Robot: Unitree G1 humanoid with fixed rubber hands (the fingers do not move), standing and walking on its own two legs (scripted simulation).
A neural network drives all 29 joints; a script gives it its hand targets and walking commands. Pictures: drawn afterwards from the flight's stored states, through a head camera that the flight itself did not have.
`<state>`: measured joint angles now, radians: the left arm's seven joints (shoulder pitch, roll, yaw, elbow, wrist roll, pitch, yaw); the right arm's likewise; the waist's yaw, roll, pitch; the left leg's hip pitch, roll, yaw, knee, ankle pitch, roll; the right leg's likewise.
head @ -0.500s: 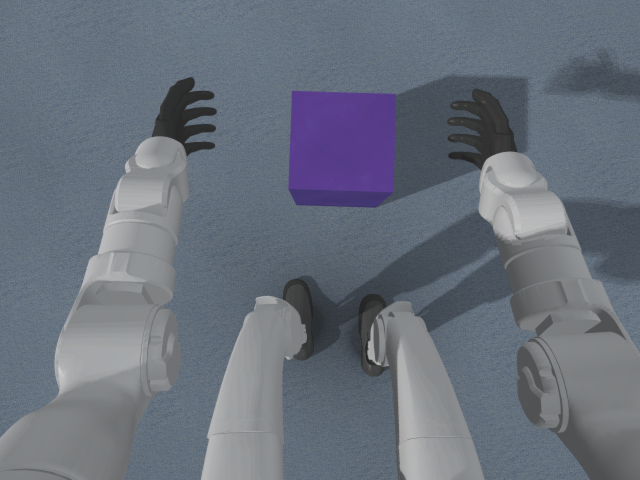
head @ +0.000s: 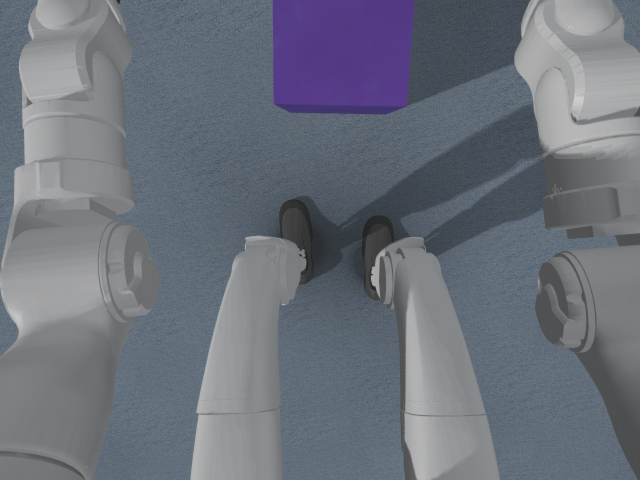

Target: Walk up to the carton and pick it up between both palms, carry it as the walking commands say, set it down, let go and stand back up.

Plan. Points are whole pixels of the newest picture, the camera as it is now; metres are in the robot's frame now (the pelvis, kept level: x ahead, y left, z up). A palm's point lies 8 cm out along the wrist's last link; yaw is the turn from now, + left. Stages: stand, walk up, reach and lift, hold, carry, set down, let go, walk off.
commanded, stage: reach and lift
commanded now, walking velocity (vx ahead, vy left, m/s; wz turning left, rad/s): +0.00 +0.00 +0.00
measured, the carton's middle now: (340, 52) +0.55 +0.01 -0.54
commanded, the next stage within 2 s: none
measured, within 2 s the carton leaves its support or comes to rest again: neither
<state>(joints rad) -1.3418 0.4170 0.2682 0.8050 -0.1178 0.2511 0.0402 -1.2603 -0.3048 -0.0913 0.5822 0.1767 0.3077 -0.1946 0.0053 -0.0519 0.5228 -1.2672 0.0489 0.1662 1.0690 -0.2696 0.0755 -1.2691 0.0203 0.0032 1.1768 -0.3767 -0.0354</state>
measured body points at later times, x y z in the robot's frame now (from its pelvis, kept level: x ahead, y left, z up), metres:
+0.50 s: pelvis -0.03 +0.01 -0.14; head +0.35 +0.02 +0.09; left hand +0.55 +0.23 -0.30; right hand +0.55 -0.13 -0.31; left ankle +0.12 +0.10 -0.63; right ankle +0.08 -0.09 -0.63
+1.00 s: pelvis -0.02 +0.01 -0.26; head +0.37 +0.02 -0.04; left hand +0.55 +0.23 -0.45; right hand +0.55 -0.15 -0.45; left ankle +0.12 +0.10 -0.63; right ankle +0.08 -0.09 -0.63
